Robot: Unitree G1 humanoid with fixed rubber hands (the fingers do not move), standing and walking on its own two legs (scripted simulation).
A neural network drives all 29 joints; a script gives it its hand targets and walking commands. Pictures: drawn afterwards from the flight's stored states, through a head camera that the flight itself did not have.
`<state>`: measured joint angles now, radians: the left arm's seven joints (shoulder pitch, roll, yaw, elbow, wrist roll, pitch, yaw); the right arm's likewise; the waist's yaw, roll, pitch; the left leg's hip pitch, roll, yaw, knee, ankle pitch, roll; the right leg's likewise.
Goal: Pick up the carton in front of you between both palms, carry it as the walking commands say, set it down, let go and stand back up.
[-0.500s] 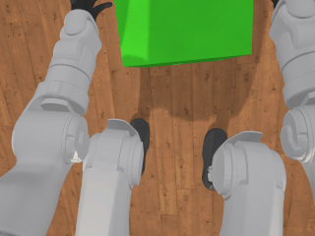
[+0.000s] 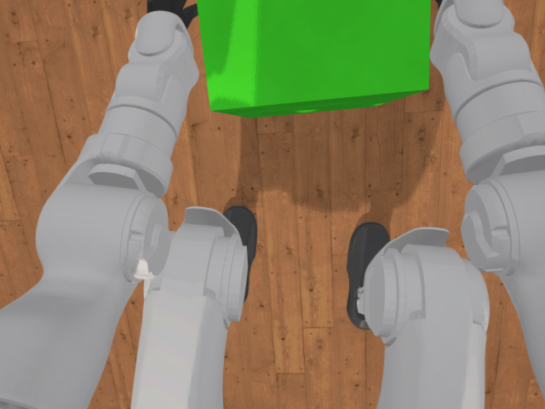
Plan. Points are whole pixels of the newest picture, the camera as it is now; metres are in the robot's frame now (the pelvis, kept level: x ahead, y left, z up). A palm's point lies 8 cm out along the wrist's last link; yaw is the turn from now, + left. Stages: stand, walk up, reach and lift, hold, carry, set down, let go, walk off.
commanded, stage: reach and lift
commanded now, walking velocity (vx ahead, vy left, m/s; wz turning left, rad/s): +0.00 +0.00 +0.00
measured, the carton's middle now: (308, 26) +0.54 +0.01 -0.25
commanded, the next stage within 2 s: none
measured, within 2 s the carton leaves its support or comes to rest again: leaves its support in 0.18 s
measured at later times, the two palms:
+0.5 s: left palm out of the picture +0.51 +0.16 -0.05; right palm out of the picture +0.53 -0.14 -0.06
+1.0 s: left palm out of the picture +0.48 +0.16 +0.10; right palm out of the picture +0.49 -0.14 +0.10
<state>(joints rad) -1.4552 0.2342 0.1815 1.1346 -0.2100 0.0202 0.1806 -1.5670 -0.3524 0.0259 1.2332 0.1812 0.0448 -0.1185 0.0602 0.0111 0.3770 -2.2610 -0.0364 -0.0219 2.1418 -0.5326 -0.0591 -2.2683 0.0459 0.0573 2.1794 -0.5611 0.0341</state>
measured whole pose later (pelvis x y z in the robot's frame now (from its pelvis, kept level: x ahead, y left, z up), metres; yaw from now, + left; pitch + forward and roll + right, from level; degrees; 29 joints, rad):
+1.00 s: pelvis +0.01 +0.00 +0.15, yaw -2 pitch +42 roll +0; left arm -0.92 -0.04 0.48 0.61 0.19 0.38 0.07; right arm -0.97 0.00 -0.40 0.69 -0.20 0.37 -0.04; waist 0.03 -0.01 -0.20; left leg -1.89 -0.10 -0.10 1.65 -0.48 -0.07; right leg -1.89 0.11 0.10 1.66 -0.50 0.06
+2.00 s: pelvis +0.11 +0.01 +0.40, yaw -2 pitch +3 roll +0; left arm -0.24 -0.15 0.25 0.40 0.21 0.50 0.04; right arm -0.23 0.15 -0.25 0.40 -0.21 0.50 -0.03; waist 0.00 0.00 -0.12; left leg -0.32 -0.05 -0.14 0.51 -0.25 -0.02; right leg -0.31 0.05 0.14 0.51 -0.26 0.02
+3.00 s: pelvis +0.11 +0.00 +0.41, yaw -2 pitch -5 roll +0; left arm -0.24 -0.15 0.22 0.28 0.27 0.69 0.00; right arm -0.24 0.15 -0.21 0.28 -0.27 0.69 0.01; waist 0.00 0.00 -0.01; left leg -0.08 -0.04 -0.14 0.37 -0.20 -0.01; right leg -0.07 0.04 0.14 0.37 -0.21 0.01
